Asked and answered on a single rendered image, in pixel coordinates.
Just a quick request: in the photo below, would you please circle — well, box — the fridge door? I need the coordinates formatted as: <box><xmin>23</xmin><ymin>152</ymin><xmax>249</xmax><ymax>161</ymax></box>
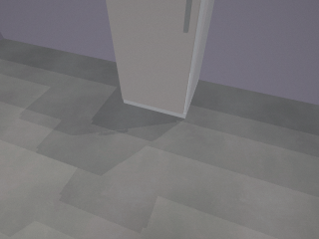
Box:
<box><xmin>106</xmin><ymin>0</ymin><xmax>201</xmax><ymax>115</ymax></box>

